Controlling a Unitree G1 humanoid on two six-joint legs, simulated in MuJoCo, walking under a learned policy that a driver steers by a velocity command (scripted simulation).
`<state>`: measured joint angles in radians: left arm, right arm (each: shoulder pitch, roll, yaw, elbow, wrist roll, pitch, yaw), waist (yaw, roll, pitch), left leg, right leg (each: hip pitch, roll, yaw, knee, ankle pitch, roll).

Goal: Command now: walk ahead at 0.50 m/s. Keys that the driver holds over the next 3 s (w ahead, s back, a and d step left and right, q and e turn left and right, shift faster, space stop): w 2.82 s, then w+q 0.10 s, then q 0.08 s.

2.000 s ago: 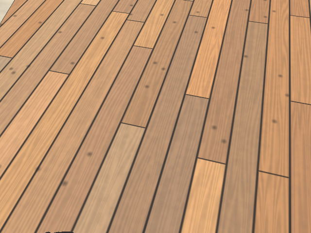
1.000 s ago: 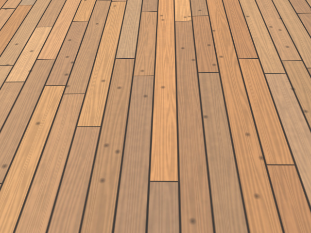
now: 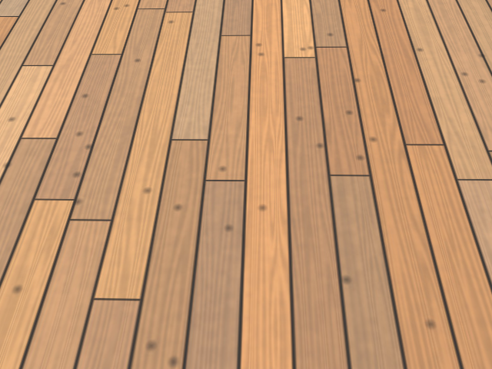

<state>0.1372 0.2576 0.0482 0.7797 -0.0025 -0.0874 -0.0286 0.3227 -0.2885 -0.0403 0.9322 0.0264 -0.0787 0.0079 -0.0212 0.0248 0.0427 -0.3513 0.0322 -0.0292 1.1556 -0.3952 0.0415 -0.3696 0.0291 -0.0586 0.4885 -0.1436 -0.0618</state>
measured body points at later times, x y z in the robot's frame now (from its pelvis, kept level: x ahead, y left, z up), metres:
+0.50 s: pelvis +0.28 +0.06 +0.00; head +0.32 +0.07 +0.44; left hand +0.30 +0.34 -0.15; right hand +0.45 -0.20 -0.11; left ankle +0.37 +0.15 -0.73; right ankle +0.13 -0.08 -0.65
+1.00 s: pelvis +0.57 +0.02 -0.01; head +0.60 +0.01 +0.44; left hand +0.77 +0.26 -0.10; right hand +0.55 -0.26 -0.15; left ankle +0.38 +0.15 -0.69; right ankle +0.67 -0.08 -0.73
